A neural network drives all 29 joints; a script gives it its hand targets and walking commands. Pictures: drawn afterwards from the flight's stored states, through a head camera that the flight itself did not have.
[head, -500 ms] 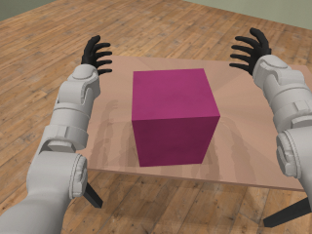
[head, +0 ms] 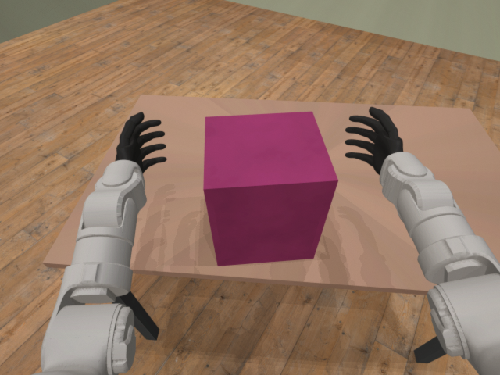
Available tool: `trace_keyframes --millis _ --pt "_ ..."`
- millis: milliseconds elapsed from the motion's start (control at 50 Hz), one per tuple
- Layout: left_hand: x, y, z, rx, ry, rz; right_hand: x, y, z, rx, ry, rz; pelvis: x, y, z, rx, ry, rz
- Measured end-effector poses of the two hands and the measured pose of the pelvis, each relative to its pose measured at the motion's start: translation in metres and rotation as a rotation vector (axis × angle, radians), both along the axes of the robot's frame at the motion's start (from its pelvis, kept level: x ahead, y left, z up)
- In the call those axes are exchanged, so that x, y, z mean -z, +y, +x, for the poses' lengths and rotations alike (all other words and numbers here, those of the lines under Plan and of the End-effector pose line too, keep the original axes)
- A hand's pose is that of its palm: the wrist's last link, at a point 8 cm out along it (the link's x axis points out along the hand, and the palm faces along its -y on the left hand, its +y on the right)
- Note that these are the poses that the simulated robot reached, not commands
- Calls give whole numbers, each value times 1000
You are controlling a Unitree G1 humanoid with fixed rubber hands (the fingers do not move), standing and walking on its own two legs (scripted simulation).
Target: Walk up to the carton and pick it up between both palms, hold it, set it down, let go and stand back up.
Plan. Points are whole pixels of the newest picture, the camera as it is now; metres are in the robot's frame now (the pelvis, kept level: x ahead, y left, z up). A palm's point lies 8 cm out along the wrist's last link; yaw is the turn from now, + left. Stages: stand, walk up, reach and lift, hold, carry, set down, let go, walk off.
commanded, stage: set down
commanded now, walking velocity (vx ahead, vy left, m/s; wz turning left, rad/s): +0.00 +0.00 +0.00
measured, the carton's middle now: (262, 192) +0.46 +0.06 +0.02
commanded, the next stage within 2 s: none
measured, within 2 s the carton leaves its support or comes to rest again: neither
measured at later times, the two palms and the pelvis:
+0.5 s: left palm (145, 207) +0.33 +0.23 +0.10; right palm (411, 214) +0.38 -0.18 +0.09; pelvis +0.00 +0.00 +0.00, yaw -1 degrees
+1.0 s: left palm (141, 260) +0.27 +0.23 +0.05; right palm (415, 273) +0.30 -0.19 +0.04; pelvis +0.01 +0.01 +0.00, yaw -1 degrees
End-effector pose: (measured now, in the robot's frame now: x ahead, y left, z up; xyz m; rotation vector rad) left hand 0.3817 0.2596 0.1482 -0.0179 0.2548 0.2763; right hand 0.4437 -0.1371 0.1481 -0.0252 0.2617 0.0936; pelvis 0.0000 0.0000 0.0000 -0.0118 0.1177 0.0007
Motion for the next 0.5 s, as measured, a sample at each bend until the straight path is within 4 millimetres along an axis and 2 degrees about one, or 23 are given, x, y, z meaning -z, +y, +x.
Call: trace_keyframes --millis 60,160,360,500 --pt "2 -1 -9 6 -10 8 1 4 -6 4 -9 11 0 3 0 -10 -12 -2" --pt "7 -6 -21 13 -1 8 8 -7 -17 33 8 8 0 7 1 -15 -41 -1" --pt "29 -19 -39 23 16 1 36 -42 -50 67 20 0 0 8 2 2 -75 5" --pt "46 -27 -48 27 30 -5 59 -45 -68 43 23 3 0 4 4 19 -65 10"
